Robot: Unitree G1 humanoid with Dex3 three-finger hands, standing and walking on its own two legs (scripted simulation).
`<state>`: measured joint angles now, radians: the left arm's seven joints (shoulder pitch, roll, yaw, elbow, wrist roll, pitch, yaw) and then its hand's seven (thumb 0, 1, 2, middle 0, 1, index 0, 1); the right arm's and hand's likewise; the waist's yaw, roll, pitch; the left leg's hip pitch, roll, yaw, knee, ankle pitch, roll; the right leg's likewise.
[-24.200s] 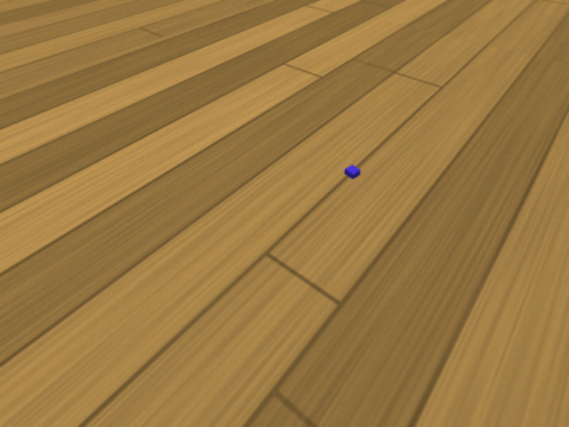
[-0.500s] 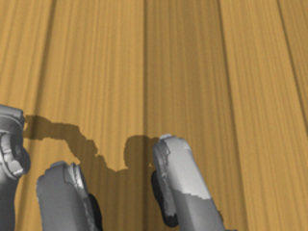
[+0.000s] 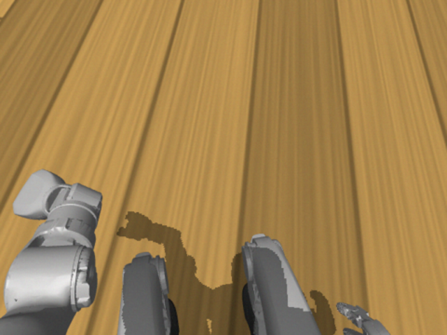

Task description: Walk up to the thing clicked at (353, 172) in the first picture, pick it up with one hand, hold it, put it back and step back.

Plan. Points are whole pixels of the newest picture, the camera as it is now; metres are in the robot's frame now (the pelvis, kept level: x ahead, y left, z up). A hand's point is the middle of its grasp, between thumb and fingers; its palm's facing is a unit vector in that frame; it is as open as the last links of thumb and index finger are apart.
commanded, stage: lift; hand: left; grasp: from above
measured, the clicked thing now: (72, 209) +0.42 +0.28 -0.13
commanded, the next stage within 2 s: hold in 0.88 s
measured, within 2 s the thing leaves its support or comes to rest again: neither
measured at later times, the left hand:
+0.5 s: hand (21, 174) +0.39 +0.23 +0.10, palm faces -0.20 -0.40 -0.89, open 8.9 cm
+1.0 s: hand out of the picture +0.39 +0.24 +0.19, palm faces -0.21 -0.41 -0.89, open 9.1 cm
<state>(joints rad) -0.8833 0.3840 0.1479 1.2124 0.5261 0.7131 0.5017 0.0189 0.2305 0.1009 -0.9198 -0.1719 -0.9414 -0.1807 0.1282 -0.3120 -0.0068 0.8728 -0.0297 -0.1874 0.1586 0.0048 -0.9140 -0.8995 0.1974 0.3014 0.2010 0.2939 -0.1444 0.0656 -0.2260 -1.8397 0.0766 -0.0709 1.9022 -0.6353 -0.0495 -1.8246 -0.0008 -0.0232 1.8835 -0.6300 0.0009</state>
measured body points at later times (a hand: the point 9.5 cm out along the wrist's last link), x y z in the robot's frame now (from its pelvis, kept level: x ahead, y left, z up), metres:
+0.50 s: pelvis +0.05 -0.01 +0.18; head +0.13 -0.01 +0.62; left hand +0.40 +0.25 +0.15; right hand +0.15 -0.28 +0.05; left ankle +0.08 +0.15 -0.45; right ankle +0.09 -0.12 -0.45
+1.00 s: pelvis +0.07 +0.00 +0.25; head +0.12 -0.01 +0.69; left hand +0.40 +0.25 +0.24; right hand +0.16 -0.26 +0.11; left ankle +0.08 +0.15 -0.45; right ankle +0.09 -0.12 -0.45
